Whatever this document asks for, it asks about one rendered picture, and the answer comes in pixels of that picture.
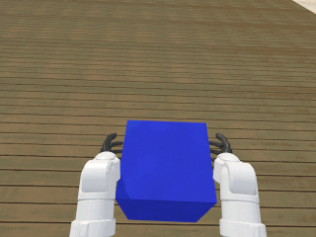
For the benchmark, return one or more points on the right robot hand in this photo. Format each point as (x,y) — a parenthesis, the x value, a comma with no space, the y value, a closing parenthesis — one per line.
(224,146)

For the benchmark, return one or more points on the left robot forearm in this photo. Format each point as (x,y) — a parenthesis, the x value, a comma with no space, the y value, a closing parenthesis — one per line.
(97,191)

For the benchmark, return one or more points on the right robot forearm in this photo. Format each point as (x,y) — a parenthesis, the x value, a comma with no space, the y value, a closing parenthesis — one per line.
(240,209)

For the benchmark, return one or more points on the carton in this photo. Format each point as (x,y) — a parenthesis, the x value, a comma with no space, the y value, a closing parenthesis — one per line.
(165,171)

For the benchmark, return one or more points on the left robot hand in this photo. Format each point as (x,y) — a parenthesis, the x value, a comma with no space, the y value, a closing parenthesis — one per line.
(108,144)

